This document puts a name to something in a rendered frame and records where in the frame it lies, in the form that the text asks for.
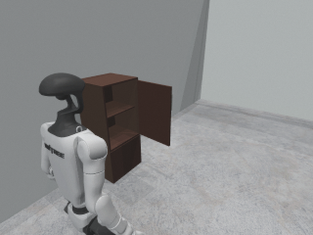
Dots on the right robot thigh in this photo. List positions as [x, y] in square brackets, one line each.
[98, 229]

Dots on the robot right upper arm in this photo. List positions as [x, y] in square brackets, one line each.
[92, 151]

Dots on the left robot forearm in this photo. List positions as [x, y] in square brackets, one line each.
[51, 177]

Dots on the humanoid robot torso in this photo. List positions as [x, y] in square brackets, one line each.
[68, 172]

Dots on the cupboard door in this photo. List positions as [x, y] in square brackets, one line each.
[154, 111]

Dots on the robot left upper arm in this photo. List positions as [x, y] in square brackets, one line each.
[45, 162]

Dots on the right robot forearm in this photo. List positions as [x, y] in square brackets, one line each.
[107, 215]

